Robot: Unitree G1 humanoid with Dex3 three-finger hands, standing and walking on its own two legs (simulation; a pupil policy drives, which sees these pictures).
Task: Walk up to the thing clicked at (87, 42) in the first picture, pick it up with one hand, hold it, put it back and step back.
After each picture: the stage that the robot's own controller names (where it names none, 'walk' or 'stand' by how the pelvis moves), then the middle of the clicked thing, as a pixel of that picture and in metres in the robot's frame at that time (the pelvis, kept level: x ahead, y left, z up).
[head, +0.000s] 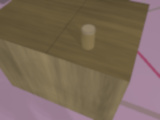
stand; (88, 37) +0.64 +0.00 -0.06
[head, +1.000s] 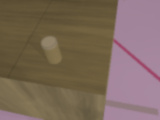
walk; (52, 50) +0.50 +0.19 -0.04
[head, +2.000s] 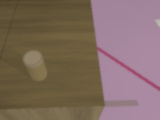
rise first; (36, 66) +0.40 +0.20 -0.03
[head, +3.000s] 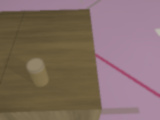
stand; (38, 72) +0.41 +0.21 -0.06
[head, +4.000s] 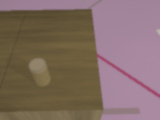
stand; (40, 72) +0.41 +0.21 -0.06
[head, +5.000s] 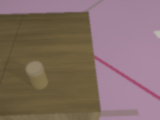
stand; (37, 75) +0.40 +0.22 -0.06
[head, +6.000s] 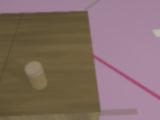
stand; (36, 76) +0.40 +0.22 -0.06
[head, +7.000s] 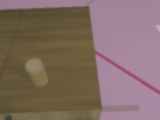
rise first; (37, 73) +0.40 +0.22 -0.06
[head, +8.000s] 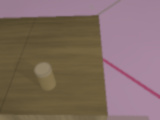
go down; (45, 76) +0.40 +0.21 -0.06
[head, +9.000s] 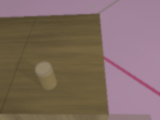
go down; (46, 76) +0.40 +0.21 -0.06
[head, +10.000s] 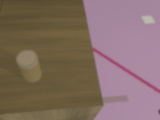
go down; (30, 67) +0.40 +0.19 -0.02
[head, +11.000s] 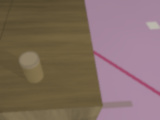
go down; (32, 68) +0.41 +0.20 -0.02
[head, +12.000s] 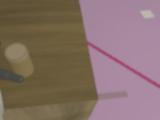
close in; (20, 61) +0.41 +0.21 +0.01
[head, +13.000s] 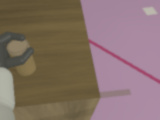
lift; (22, 57) +0.42 +0.21 +0.01
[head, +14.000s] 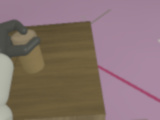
lift; (29, 52) +0.35 +0.18 +0.18
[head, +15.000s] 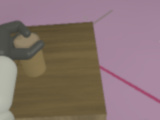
lift; (31, 55) +0.34 +0.18 +0.18
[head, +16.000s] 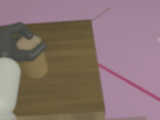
hold; (33, 57) +0.34 +0.17 +0.16
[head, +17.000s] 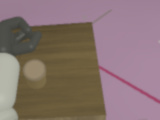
crouch; (35, 75) +0.34 +0.19 +0.08
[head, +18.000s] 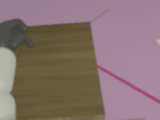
crouch; out of the picture -0.09 +0.32 -0.70
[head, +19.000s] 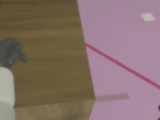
lower; out of the picture -0.20 +0.36 -0.71
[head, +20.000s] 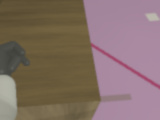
lower; out of the picture -0.21 +0.35 -0.68
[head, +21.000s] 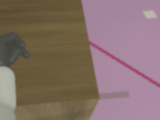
lower; out of the picture -0.21 +0.34 -0.68
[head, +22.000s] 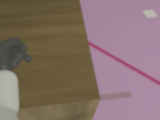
lower; out of the picture -0.21 +0.33 -0.68
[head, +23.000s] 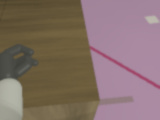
open; out of the picture -0.21 +0.32 -0.69
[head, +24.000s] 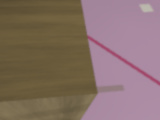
rise; out of the picture -0.21 +0.32 -0.67
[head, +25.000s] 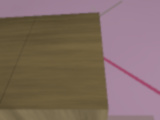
sink last; out of the picture -0.21 +0.32 -0.70
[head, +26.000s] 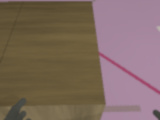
stand; out of the picture -0.22 +0.29 -0.69
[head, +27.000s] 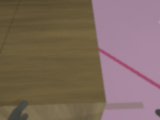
stand; out of the picture -0.23 +0.27 -0.67
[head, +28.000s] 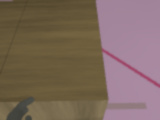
stand; out of the picture -0.22 +0.25 -0.68
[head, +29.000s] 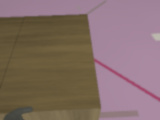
stand; out of the picture -0.23 +0.23 -0.74
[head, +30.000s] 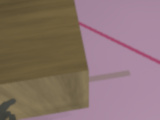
walk; out of the picture -0.16 +0.21 -0.72
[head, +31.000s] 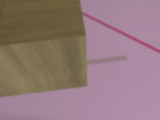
walk; out of the picture +0.03 +0.22 -0.73
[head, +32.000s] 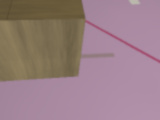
stand; out of the picture +0.22 +0.17 -0.74
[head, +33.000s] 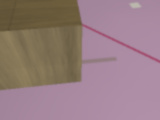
stand; out of the picture +0.22 +0.17 -0.75
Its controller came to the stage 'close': yes
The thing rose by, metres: 0.22
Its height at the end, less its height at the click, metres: -0.69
